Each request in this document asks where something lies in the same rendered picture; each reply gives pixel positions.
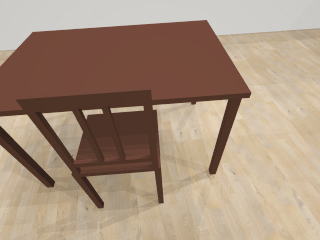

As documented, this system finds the chair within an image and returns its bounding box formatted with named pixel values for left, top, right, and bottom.
left=15, top=85, right=164, bottom=209

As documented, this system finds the table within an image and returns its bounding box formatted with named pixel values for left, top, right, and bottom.
left=0, top=20, right=252, bottom=188

